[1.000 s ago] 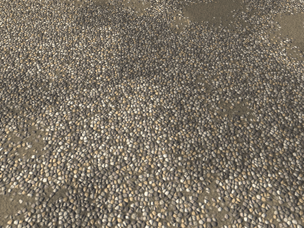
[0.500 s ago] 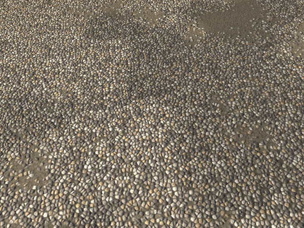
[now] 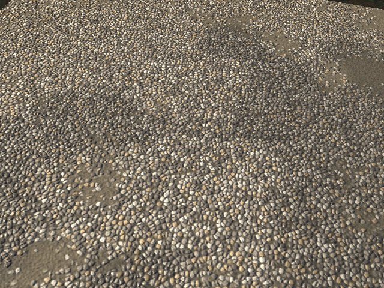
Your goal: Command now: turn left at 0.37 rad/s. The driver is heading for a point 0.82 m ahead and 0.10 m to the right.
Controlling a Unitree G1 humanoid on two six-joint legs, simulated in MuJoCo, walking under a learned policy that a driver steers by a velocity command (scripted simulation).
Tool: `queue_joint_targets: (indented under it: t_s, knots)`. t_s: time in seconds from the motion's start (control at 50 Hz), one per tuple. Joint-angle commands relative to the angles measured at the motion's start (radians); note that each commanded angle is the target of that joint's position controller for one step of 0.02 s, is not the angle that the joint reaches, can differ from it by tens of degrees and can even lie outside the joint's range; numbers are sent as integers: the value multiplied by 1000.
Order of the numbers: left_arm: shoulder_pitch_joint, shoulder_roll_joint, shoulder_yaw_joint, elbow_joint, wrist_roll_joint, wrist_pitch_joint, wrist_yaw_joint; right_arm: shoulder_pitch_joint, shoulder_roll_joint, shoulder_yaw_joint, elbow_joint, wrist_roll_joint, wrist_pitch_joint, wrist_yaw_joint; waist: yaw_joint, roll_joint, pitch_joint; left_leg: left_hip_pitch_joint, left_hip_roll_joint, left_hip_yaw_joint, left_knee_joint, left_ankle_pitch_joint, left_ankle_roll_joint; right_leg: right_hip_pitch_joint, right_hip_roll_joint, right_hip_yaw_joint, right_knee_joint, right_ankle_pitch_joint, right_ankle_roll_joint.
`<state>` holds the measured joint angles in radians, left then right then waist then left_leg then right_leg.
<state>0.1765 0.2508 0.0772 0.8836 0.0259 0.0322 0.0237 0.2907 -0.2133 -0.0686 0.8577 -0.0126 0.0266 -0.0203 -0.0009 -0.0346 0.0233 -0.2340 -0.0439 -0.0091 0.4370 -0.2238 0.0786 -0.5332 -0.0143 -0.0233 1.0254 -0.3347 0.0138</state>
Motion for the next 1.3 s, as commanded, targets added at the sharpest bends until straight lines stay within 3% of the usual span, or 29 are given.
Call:
queue_joint_targets:
  t_s: [0.02,0.2,0.26,0.28,0.3,0.32,0.34,0.38,0.46,0.58,0.62,0.66,0.68,0.7,0.72,0.74,0.76,0.78,0.82,0.94,1.08,1.14,1.18,1.2,1.22,1.24,1.26,1.28,1.3]
  knots:
    - [38,45,8,-34,-5,2,2,2,-114,-18,-65,3,-31,-4,12,115,-71,167,240,-216,-122,479,156,-60,-11,29,10,7,12]
    - [37,38,-13,-37,-24,8,19,-7,-139,-2,-41,-15,-26,-7,-25,156,-45,114,249,-256,-100,449,162,202,14,11,-365,-89,-16]
    - [128,7,-25,1,-1,-17,10,-10,-138,-1,-13,0,-15,-6,20,118,-45,-7,189,-276,-124,-133,118,420,49,-44,-636,16,-49]
    - [162,31,-21,16,8,-30,9,-17,-110,6,-16,2,-15,-4,28,69,-18,-133,147,-269,-93,-318,84,519,-7,38,-674,-41,-73]
    - [224,97,-10,22,13,-41,11,-67,-62,19,-47,7,-21,2,59,-65,7,-305,59,-174,57,-380,44,597,-164,261,-773,-252,-130]
    - [274,182,13,44,2,-46,0,-142,-71,17,-79,8,-29,7,93,-216,86,-425,-68,-3,243,-303,17,535,-316,526,-938,-461,-218]
    - [252,148,10,51,10,-51,-5,-194,-124,4,-97,-19,-39,15,81,-147,171,-442,2,-37,372,-250,10,454,-363,562,-974,-440,-257]
    - [167,98,0,33,-6,-68,-10,-109,-116,-2,-54,-17,-54,39,7,-88,141,-416,43,-40,445,-145,-11,459,-281,435,-977,-321,-223]
    - [212,68,-3,61,-13,-102,-15,-147,-74,1,-43,-25,-66,65,22,-69,80,-408,70,35,433,-22,-50,516,-194,238,-948,-34,-206]
    - [279,98,6,91,-2,-117,-18,-275,-62,9,-91,-17,-66,65,65,-93,95,-284,77,80,195,-15,-58,464,-209,174,-904,97,-218]
    - [266,116,11,91,-3,-118,-22,-247,-76,4,-91,-14,-70,61,44,-93,89,-183,64,96,144,-20,-39,426,-225,170,-867,150,-211]
    - [231,122,12,88,-11,-113,-23,-111,-86,-7,-47,-18,-80,52,-31,-57,58,31,25,115,52,18,-17,352,-202,130,-739,272,-181]
    - [231,98,4,88,-8,-113,-26,32,-122,-24,4,-25,-92,41,-86,8,-16,222,26,86,18,-7,2,291,-145,71,-550,366,-157]
    - [212,37,-18,46,-23,-115,-32,206,-220,-48,28,-46,-104,25,-159,187,-147,449,270,-229,-92,-256,71,105,-56,-21,-212,226,-105]
    - [233,8,-22,19,-22,-116,-32,279,-312,-66,56,-32,-101,27,-142,363,-177,494,457,-652,-275,-447,152,-114,79,-29,40,-204,-93]
    - [186,77,-2,23,-4,-107,-31,172,-240,-46,40,-21,-93,28,-90,196,-68,371,431,-610,-273,-496,148,-158,3,70,153,-150,-121]
    - [162,66,-3,24,-11,-110,-44,60,-174,-27,10,-18,-96,33,-48,117,4,258,393,-475,-274,-409,125,-146,-36,88,151,-41,-131]
    - [162,41,-8,32,-17,-110,-51,5,-134,-15,-1,-17,-103,34,-20,95,24,187,346,-356,-296,-270,95,-103,-59,88,112,23,-129]
    - [187,23,-9,52,0,-90,-59,-7,-89,2,8,-13,-121,25,8,119,28,139,284,-187,-318,-67,56,-50,-75,78,75,78,-109]
    - [30,10,-10,3,1,-62,-74,117,-85,10,65,-8,-145,13,-2,91,67,195,274,17,-330,271,50,-208,-65,60,22,239,-75]
    - [-202,-19,-39,-100,4,-67,-90,180,-93,18,110,-4,-146,-6,-36,94,108,252,265,184,-295,560,27,-118,-26,-97,-351,355,-97]
    - [-154,9,-30,-100,7,-65,-82,179,-130,11,122,-6,-134,-19,0,125,51,353,283,230,-143,962,10,-7,47,-153,-403,252,-156]
    - [-8,44,-12,-64,8,-65,-73,157,-161,1,117,-13,-117,-26,67,154,-39,376,297,246,98,1138,13,142,106,-165,-413,146,-208]
    - [106,75,5,-31,13,-71,-68,146,-174,-3,108,-13,-108,-23,114,146,-105,323,298,243,284,1045,17,291,125,-138,-467,130,-238]
    - [237,130,30,2,24,-74,-55,117,-178,-5,85,-9,-107,-14,186,85,-170,146,268,254,563,779,0,507,51,-12,-544,81,-286]
    - [223,233,56,-8,27,-71,-42,179,-48,17,32,-6,-111,8,89,-144,-248,-269,99,220,924,-220,-42,818,-261,456,-534,151,-418]
    - [249,246,60,-16,-3,-57,-43,73,-113,6,-21,4,-122,17,127,-86,-306,-479,-6,6,1093,-305,-52,881,-328,802,-712,46,-503]
    - [184,210,52,-16,-11,-53,-33,-24,-128,8,-51,3,-138,23,109,-3,-136,-576,79,-43,1037,-174,-41,765,-310,639,-764,58,-450]
    - [133,158,39,-21,-17,-56,-30,-26,-133,9,-54,5,-150,23,65,58,-63,-522,116,-36,934,-94,-41,624,-277,540,-788,160,-402]
